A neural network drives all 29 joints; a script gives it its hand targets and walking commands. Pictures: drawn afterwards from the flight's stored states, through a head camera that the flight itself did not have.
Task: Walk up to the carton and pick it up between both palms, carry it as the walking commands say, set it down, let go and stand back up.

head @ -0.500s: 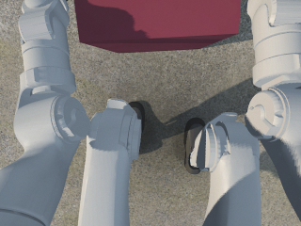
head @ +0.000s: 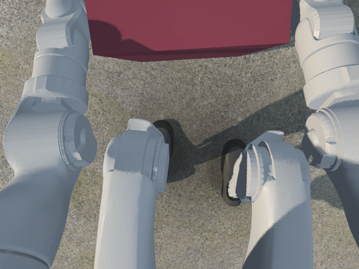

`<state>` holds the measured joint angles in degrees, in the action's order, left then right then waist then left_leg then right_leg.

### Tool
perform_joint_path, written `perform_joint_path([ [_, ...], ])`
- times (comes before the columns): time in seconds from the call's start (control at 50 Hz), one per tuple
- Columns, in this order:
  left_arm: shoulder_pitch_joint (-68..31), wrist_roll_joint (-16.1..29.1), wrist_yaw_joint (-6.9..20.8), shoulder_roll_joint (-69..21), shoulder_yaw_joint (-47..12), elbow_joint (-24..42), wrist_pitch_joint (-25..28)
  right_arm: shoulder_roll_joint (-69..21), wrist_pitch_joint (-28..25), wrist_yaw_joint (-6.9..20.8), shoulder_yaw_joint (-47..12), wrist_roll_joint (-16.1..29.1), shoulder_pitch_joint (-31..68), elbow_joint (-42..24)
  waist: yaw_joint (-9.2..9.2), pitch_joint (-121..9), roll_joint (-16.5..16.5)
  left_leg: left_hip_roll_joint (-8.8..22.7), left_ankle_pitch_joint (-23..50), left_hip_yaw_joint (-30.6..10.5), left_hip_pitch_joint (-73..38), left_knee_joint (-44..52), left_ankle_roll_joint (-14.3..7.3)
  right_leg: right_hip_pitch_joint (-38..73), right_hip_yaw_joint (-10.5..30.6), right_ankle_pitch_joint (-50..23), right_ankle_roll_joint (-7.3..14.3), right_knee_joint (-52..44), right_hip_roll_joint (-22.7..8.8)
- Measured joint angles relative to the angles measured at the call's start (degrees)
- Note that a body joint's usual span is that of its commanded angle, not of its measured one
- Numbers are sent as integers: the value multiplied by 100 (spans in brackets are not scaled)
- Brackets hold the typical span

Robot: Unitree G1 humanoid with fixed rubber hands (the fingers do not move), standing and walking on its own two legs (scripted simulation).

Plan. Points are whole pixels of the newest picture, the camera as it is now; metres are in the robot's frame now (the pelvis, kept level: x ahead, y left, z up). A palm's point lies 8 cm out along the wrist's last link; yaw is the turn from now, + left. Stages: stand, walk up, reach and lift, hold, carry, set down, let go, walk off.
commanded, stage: set down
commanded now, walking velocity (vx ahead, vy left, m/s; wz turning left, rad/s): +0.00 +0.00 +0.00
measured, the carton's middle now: out of the picture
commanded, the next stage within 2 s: let go in 1.62 s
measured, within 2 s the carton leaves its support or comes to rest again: neither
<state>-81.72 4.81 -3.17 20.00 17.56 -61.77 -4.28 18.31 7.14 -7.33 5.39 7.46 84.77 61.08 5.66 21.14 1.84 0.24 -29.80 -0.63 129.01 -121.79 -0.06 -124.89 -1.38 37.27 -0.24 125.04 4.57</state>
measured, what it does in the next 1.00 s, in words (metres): rises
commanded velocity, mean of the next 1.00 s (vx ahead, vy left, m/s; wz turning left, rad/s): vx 0.00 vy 0.00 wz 0.00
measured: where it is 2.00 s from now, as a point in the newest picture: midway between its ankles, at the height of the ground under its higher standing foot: (195, 174)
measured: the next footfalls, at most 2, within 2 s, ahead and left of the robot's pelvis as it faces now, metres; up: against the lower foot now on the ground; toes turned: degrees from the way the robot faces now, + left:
none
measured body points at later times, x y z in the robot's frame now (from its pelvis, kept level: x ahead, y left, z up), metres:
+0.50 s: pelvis +0.00 +0.01 +0.00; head +0.36 +0.03 +0.25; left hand +0.53 +0.30 -0.15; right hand +0.59 -0.13 -0.15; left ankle +0.12 +0.12 -0.35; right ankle +0.09 -0.11 -0.35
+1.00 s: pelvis +0.01 +0.01 +0.12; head +0.35 +0.04 +0.42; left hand +0.53 +0.31 +0.01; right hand +0.60 -0.14 +0.01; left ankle +0.12 +0.12 -0.35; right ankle +0.09 -0.11 -0.35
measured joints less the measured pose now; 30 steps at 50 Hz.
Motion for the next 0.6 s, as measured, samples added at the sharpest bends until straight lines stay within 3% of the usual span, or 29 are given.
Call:
perform_joint_path([
  [0.12, 40, 414, -125, 185, -241, -219, 122, 222, -89, -42, -250, 281, -112, 88, 2, -219, -72, -30, 55, 65, 223, -46, -61, -197, 57, -3, -52, 71, -35],
  [0.34, 167, 740, -6, 510, -365, -222, 80, 644, -70, 150, -376, 489, -121, 144, -11, -231, -133, -3, 130, 120, 321, -70, -133, -295, 109, -80, -113, 92, -17],
  [0.48, 316, 777, 43, 525, -295, 365, -133, 693, 152, 134, -352, 546, -303, -485, -26, -273, -120, -32, 110, 97, 214, -2, -117, -176, 87, -48, -88, 23, -45],
  [0.6, 603, 651, 150, 523, -191, 798, -431, 588, 433, 173, -129, 314, -548, -880, -50, -677, -107, -68, 78, 87, -36, 393, -102, 72, 102, -30, -69, -384, -75],
])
